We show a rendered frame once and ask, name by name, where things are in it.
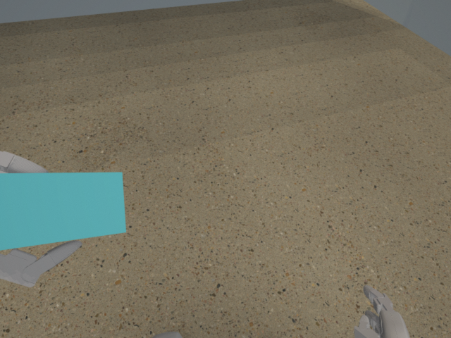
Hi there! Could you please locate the sponge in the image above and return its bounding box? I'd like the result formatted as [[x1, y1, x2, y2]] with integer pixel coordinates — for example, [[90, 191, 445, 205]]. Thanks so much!
[[0, 172, 126, 250]]

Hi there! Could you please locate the robot right hand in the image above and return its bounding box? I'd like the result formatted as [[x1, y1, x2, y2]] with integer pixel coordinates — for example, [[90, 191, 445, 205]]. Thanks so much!
[[354, 285, 410, 338]]

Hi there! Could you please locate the robot left hand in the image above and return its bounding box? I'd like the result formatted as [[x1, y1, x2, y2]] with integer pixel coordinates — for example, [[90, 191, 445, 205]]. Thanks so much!
[[0, 151, 82, 287]]

